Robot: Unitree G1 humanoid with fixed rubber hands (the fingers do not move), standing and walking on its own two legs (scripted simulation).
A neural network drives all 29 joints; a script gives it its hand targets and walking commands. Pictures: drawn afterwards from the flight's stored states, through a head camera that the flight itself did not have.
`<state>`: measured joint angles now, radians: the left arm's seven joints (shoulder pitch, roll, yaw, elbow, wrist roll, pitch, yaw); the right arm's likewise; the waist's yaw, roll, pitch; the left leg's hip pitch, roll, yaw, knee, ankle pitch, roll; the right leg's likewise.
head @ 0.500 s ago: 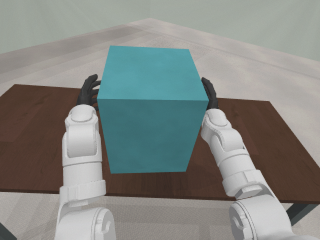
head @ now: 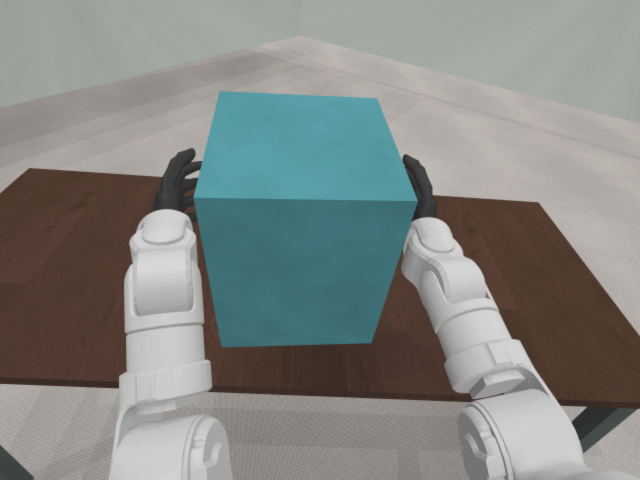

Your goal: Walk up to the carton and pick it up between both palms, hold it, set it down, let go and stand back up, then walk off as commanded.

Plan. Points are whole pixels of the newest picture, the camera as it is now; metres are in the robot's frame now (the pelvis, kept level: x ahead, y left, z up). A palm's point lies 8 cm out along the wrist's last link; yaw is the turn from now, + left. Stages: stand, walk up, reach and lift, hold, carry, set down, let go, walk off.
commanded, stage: hold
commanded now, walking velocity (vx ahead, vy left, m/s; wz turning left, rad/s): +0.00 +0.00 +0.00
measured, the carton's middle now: (299, 223) +0.39 +0.01 +0.16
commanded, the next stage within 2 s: set down in 0.02 s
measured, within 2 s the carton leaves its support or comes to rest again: neither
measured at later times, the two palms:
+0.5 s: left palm (181, 209) +0.39 +0.15 +0.19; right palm (414, 235) +0.36 -0.14 +0.17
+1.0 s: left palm (202, 221) +0.41 +0.13 +0.16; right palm (419, 248) +0.36 -0.15 +0.14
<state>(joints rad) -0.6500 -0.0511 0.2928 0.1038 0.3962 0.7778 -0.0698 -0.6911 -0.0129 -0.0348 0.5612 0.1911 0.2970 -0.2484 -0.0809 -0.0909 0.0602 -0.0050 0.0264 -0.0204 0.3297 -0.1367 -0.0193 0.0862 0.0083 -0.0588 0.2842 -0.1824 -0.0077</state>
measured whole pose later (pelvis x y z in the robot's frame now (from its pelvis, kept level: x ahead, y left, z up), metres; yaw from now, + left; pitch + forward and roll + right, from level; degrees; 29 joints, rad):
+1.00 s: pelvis +0.03 +0.02 +0.00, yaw -1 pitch -10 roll -1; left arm -0.64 -0.06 0.28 0.39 0.38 0.40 -0.08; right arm -0.54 0.07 -0.18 0.64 0.04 -0.05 -0.24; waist -0.08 -0.11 0.10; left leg 0.01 0.01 0.01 0.33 -0.17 0.00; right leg 0.12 -0.01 -0.03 0.24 -0.19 0.02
